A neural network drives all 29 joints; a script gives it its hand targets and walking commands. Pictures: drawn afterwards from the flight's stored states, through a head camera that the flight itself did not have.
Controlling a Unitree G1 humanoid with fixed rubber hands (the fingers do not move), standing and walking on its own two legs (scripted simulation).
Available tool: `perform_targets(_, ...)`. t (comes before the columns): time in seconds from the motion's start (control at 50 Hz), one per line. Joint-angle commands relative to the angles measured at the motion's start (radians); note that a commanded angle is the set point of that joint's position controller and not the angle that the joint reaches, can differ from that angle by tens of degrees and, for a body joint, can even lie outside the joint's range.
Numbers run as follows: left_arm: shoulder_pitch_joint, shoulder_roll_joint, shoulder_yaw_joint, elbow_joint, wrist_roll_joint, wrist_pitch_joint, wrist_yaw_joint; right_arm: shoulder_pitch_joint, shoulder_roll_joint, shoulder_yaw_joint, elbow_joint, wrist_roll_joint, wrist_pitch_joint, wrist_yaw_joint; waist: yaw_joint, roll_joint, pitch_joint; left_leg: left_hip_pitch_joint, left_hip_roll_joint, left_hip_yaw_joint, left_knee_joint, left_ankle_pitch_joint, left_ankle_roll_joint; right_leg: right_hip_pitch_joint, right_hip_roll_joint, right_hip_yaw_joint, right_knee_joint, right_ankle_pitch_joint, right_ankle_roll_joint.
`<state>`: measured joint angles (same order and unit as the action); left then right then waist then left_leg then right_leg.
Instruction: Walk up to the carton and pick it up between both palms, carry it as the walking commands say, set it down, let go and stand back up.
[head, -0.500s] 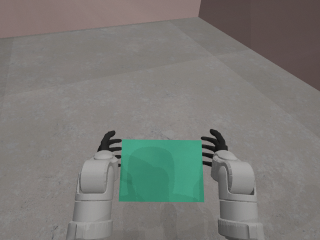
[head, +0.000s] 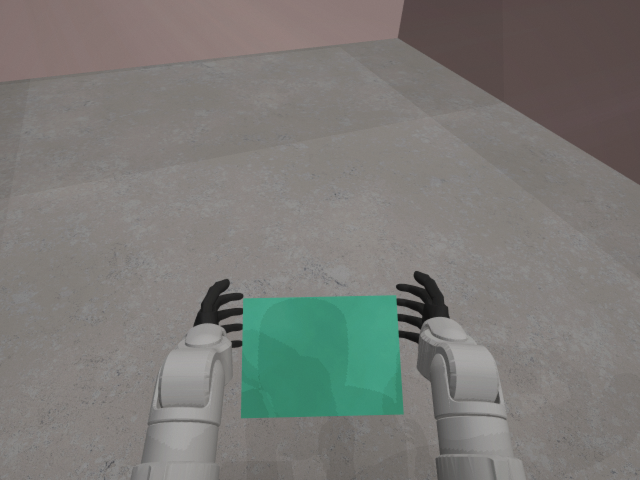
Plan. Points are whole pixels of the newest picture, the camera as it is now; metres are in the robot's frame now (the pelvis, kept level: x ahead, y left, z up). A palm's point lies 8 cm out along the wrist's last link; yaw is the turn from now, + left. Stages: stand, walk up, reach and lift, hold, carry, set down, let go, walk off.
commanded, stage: carry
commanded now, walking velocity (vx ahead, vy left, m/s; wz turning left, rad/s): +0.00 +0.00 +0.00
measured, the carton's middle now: (320, 349) +0.32 -0.01 -0.05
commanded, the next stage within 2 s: hold in 0.48 s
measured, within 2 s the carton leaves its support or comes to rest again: neither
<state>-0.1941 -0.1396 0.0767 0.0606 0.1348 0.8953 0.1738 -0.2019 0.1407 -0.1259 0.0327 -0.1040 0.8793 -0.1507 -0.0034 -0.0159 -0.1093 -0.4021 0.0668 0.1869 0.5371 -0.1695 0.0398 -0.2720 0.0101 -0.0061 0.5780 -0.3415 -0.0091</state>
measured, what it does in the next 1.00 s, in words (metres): stands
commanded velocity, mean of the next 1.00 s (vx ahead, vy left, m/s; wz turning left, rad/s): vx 0.00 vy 0.00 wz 0.00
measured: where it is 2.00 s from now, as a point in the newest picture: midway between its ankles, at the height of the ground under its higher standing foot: outside the picture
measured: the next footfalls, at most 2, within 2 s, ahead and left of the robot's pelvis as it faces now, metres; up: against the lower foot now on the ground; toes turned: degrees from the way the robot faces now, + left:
none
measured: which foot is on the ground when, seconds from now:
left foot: down 0.00-1.00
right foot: down 0.00-1.00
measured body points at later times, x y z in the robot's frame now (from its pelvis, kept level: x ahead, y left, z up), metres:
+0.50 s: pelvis +0.00 +0.00 +0.00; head -0.03 +0.01 +0.45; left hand +0.29 +0.14 +0.04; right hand +0.29 -0.14 +0.06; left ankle +0.07 +0.10 -0.73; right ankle -0.03 -0.11 -0.73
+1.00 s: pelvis -0.02 +0.01 +0.00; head -0.08 +0.04 +0.45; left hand +0.29 +0.15 +0.03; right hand +0.30 -0.13 +0.06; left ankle +0.07 +0.10 -0.73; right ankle -0.03 -0.11 -0.73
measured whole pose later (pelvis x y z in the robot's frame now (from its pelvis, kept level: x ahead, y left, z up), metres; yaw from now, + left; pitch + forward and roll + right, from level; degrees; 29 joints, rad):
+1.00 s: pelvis -0.02 +0.01 +0.00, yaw -7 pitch -7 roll +0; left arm -0.41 -0.20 0.34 0.45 0.34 0.75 0.13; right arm -0.47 0.19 -0.37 0.58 -0.36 0.59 0.00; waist 0.11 -0.07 -0.02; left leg -0.21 -0.01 0.03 0.48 -0.15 0.02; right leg -0.13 0.05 0.11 0.55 -0.30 -0.03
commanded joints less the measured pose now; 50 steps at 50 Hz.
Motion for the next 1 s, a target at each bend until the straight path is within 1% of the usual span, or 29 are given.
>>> perform_targets(0.0, -0.399, -0.786, -0.402, -0.170, -0.221, -0.073, -0.180, -0.362, 0.805, 0.452, -0.119, 0.208, -0.039, 0.179, 0.002, 0.007, -0.269, 0.257, 0.114, -0.154, -0.060, 0.122, 0.006, -0.029, -0.125, 0.093, -0.080, 0.252, -0.023)
perform_targets(0.04, -0.398, -0.797, -0.417, -0.179, -0.226, -0.071, -0.183, -0.364, 0.813, 0.461, -0.132, 0.211, -0.038, 0.181, 0.002, 0.009, -0.263, 0.259, 0.114, -0.154, -0.062, 0.132, 0.007, -0.037, -0.122, 0.091, -0.079, 0.247, -0.023)
perform_targets(0.06, -0.393, -0.784, -0.406, -0.148, -0.212, -0.075, -0.187, -0.360, 0.804, 0.453, -0.098, 0.197, -0.041, 0.184, 0.002, 0.004, -0.260, 0.258, 0.114, -0.155, -0.065, 0.123, 0.008, -0.039, -0.120, 0.090, -0.080, 0.235, -0.023)
perform_targets(0.1, -0.404, -0.792, -0.424, -0.173, -0.221, -0.078, -0.191, -0.358, 0.813, 0.464, -0.112, 0.199, -0.042, 0.187, 0.001, 0.004, -0.257, 0.252, 0.113, -0.156, -0.067, 0.110, 0.008, -0.038, -0.121, 0.091, -0.082, 0.232, -0.024)
perform_targets(0.2, -0.419, -0.807, -0.444, -0.165, -0.223, -0.085, -0.205, -0.378, 0.828, 0.478, -0.098, 0.201, -0.051, 0.203, 0.000, 0.009, -0.245, 0.252, 0.114, -0.162, -0.083, 0.084, 0.007, -0.043, -0.112, 0.090, -0.086, 0.200, -0.030)
perform_targets(0.28, -0.428, -0.807, -0.442, -0.127, -0.211, -0.095, -0.219, -0.388, 0.827, 0.471, -0.055, 0.188, -0.061, 0.217, 0.000, 0.014, -0.242, 0.253, 0.115, -0.169, -0.099, 0.050, 0.005, -0.046, -0.103, 0.089, -0.094, 0.159, -0.034)
perform_targets(0.3, -0.441, -0.826, -0.464, -0.158, -0.225, -0.095, -0.221, -0.399, 0.845, 0.487, -0.082, 0.200, -0.061, 0.220, -0.001, 0.020, -0.245, 0.256, 0.117, -0.171, -0.105, 0.043, 0.005, -0.045, -0.100, 0.087, -0.094, 0.149, -0.036)
perform_targets(0.38, -0.450, -0.857, -0.493, -0.196, -0.244, -0.079, -0.224, -0.404, 0.876, 0.513, -0.111, 0.221, -0.045, 0.226, -0.001, 0.022, -0.242, 0.255, 0.119, -0.174, -0.113, 0.036, 0.004, -0.045, -0.094, 0.088, -0.102, 0.136, -0.042)
perform_targets(0.44, -0.443, -0.861, -0.498, -0.187, -0.237, -0.063, -0.227, -0.400, 0.884, 0.520, -0.101, 0.219, -0.029, 0.233, -0.001, 0.024, -0.245, 0.254, 0.118, -0.173, -0.115, 0.034, 0.004, -0.038, -0.096, 0.089, -0.106, 0.139, -0.043)
perform_targets(0.46, -0.436, -0.851, -0.485, -0.157, -0.224, -0.060, -0.230, -0.393, 0.874, 0.508, -0.071, 0.207, -0.026, 0.237, -0.001, 0.023, -0.246, 0.252, 0.119, -0.172, -0.117, 0.035, 0.003, -0.036, -0.096, 0.089, -0.107, 0.142, -0.044)
perform_targets(0.48, -0.318, -0.772, -0.330, 0.151, -0.078, -0.083, -0.249, -0.287, 0.759, 0.330, 0.167, 0.049, -0.079, 0.257, 0.022, -0.028, -0.002, 0.544, -0.126, -0.278, -0.062, 0.176, 0.013, -0.200, 0.032, 0.142, -0.227, 0.138, -0.012)
perform_targets(0.5, -0.314, -0.780, -0.362, 0.086, -0.099, -0.126, -0.257, -0.314, 0.793, 0.399, 0.074, 0.074, -0.124, 0.268, 0.023, 0.001, -0.057, 0.568, -0.120, -0.285, -0.041, 0.251, 0.018, -0.189, 0.042, 0.124, -0.220, 0.210, 0.001)
perform_targets(0.52, -0.300, -0.804, -0.383, 0.047, -0.110, -0.147, -0.265, -0.327, 0.819, 0.439, 0.029, 0.094, -0.146, 0.283, 0.032, 0.007, -0.110, 0.609, -0.115, -0.289, -0.040, 0.301, 0.015, -0.175, 0.044, 0.119, -0.214, 0.260, 0.008)
perform_targets(0.54, -0.290, -0.849, -0.427, -0.026, -0.123, -0.177, -0.277, -0.338, 0.882, 0.507, -0.033, 0.110, -0.171, 0.297, 0.064, -0.010, -0.174, 0.658, -0.098, -0.302, -0.033, 0.356, 0.009, -0.180, 0.034, 0.144, -0.212, 0.277, 0.015)
perform_targets(0.58, -0.377, -0.921, -0.461, -0.123, -0.154, -0.203, -0.298, -0.425, 0.990, 0.583, -0.038, 0.148, -0.194, 0.333, 0.113, -0.013, -0.302, 0.704, -0.111, -0.293, -0.027, 0.439, -0.008, -0.102, 0.047, 0.142, -0.194, 0.347, 0.010)
perform_targets(0.6, -0.423, -0.945, -0.478, -0.154, -0.170, -0.209, -0.304, -0.460, 1.007, 0.594, -0.032, 0.153, -0.204, 0.342, 0.103, -0.013, -0.349, 0.725, -0.120, -0.299, -0.021, 0.470, -0.014, -0.074, 0.051, 0.146, -0.181, 0.380, 0.001)
perform_targets(0.62, -0.459, -0.954, -0.497, -0.162, -0.184, -0.206, -0.308, -0.476, 1.004, 0.581, -0.015, 0.150, -0.209, 0.346, 0.068, -0.020, -0.347, 0.735, -0.128, -0.299, -0.014, 0.449, -0.014, -0.091, 0.050, 0.147, -0.177, 0.358, -0.013)
perform_targets(0.64, -0.485, -0.947, -0.509, -0.174, -0.192, -0.205, -0.313, -0.477, 0.996, 0.568, 0.008, 0.137, -0.213, 0.350, 0.056, -0.014, -0.328, 0.729, -0.131, -0.294, -0.017, 0.407, -0.017, -0.102, 0.047, 0.153, -0.182, 0.316, -0.025)
perform_targets(0.66, -0.524, -0.935, -0.508, -0.173, -0.197, -0.201, -0.318, -0.511, 0.983, 0.559, 0.026, 0.129, -0.219, 0.353, 0.048, -0.010, -0.295, 0.721, -0.134, -0.286, -0.018, 0.321, -0.021, -0.134, 0.042, 0.159, -0.190, 0.231, -0.036)
perform_targets(0.7, -0.583, -0.928, -0.485, -0.126, -0.195, -0.186, -0.327, -0.544, 0.967, 0.520, 0.109, 0.103, -0.226, 0.362, 0.048, 0.007, -0.177, 0.672, -0.140, -0.270, -0.036, 0.145, -0.033, -0.185, 0.035, 0.166, -0.217, 0.050, -0.056)
perform_targets(0.74, -0.667, -0.943, -0.464, -0.050, -0.193, -0.174, -0.341, -0.590, 0.951, 0.452, 0.202, 0.069, -0.231, 0.373, 0.008, 0.012, -0.078, 0.656, -0.139, -0.269, -0.042, -0.013, -0.044, -0.271, 0.024, 0.181, -0.239, -0.113, -0.083)
perform_targets(0.76, -0.698, -0.952, -0.442, 0.002, -0.184, -0.168, -0.346, -0.618, 0.946, 0.418, 0.254, 0.055, -0.233, 0.380, -0.001, 0.007, -0.046, 0.658, -0.141, -0.272, -0.037, -0.065, -0.047, -0.312, 0.017, 0.188, -0.248, -0.174, -0.099)
perform_targets(0.78, -0.715, -0.957, -0.419, 0.043, -0.173, -0.165, -0.350, -0.636, 0.947, 0.394, 0.300, 0.047, -0.236, 0.388, 0.001, 0.002, -0.023, 0.663, -0.143, -0.274, -0.030, -0.098, -0.049, -0.341, 0.010, 0.192, -0.254, -0.212, -0.109)
perform_targets(0.8, -0.721, -0.989, -0.389, 0.144, -0.174, -0.182, -0.360, -0.678, 1.018, 0.420, 0.397, 0.071, -0.248, 0.400, 0.076, -0.059, -0.044, 0.678, -0.121, -0.281, -0.041, -0.072, -0.026, -0.353, -0.010, 0.204, -0.305, -0.230, -0.102)
perform_targets(0.82, -0.724, -1.000, -0.362, 0.196, -0.160, -0.184, -0.365, -0.700, 1.007, 0.386, 0.427, 0.057, -0.255, 0.408, 0.070, -0.057, -0.041, 0.683, -0.119, -0.281, -0.043, -0.078, -0.028, -0.360, -0.009, 0.196, -0.299, -0.232, -0.103)
perform_targets(0.84, -0.742, -1.002, -0.329, 0.234, -0.144, -0.188, -0.368, -0.706, 0.999, 0.349, 0.481, 0.039, -0.259, 0.415, 0.075, -0.073, -0.048, 0.681, -0.111, -0.288, -0.048, -0.082, -0.027, -0.351, -0.006, 0.194, -0.288, -0.230, -0.100)
perform_targets(0.88, -0.749, -1.014, -0.254, 0.326, -0.107, -0.193, -0.368, -0.730, 0.984, 0.291, 0.585, 0.004, -0.271, 0.432, 0.102, -0.045, -0.023, 0.645, -0.096, -0.290, -0.080, -0.113, -0.034, -0.313, 0.013, 0.174, -0.268, -0.220, -0.094)
perform_targets(0.92, -0.763, -1.031, -0.202, 0.401, -0.077, -0.202, -0.364, -0.765, 0.966, 0.235, 0.651, -0.027, -0.293, 0.444, 0.119, 0.007, -0.024, 0.617, -0.080, -0.292, -0.114, -0.138, -0.043, -0.286, 0.037, 0.151, -0.240, -0.192, -0.086)
perform_targets(0.98, -0.811, -1.052, -0.164, 0.450, -0.054, -0.233, -0.355, -0.813, 0.924, 0.148, 0.693, -0.063, -0.345, 0.458, 0.124, 0.066, -0.036, 0.630, -0.069, -0.293, -0.125, -0.121, -0.057, -0.292, 0.045, 0.152, -0.223, -0.147, -0.096)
